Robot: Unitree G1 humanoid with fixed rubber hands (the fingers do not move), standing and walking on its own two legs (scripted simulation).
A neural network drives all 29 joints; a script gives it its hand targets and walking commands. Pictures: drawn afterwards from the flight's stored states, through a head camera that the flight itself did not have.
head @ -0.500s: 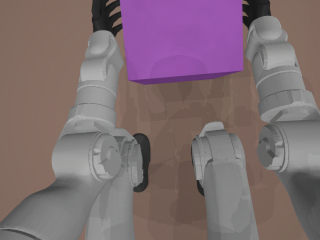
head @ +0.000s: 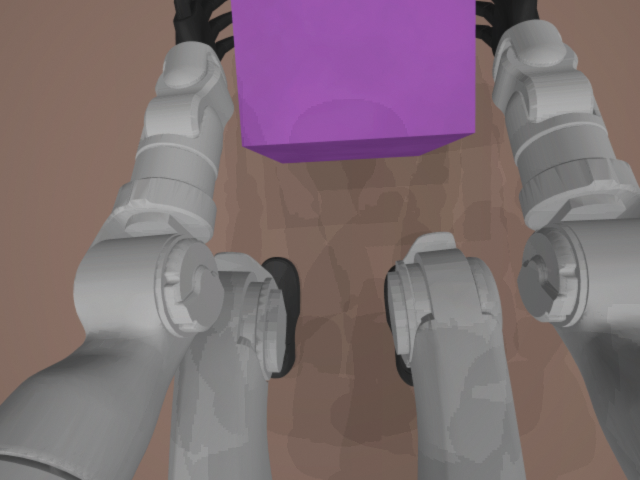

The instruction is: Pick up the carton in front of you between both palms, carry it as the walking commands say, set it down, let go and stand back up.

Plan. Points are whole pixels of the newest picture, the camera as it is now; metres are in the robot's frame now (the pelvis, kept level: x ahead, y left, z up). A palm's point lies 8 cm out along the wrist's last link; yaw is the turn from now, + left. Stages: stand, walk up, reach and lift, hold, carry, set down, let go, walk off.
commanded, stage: set down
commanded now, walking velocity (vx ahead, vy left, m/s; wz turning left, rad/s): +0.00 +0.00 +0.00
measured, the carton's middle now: (349, 66) +0.52 -0.05 -0.23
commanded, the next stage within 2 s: let go in 1.74 s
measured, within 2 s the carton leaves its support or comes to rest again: neither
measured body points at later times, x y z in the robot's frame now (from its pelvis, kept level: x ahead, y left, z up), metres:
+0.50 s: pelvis -0.01 +0.00 +0.00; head +0.35 -0.05 +0.27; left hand +0.54 +0.11 -0.17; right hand +0.52 -0.22 -0.19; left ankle +0.13 +0.12 -0.33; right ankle +0.10 -0.11 -0.33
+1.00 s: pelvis +0.00 +0.00 +0.05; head +0.34 -0.04 +0.35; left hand +0.53 +0.12 -0.09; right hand +0.52 -0.26 -0.08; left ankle +0.12 +0.12 -0.33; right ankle +0.10 -0.11 -0.33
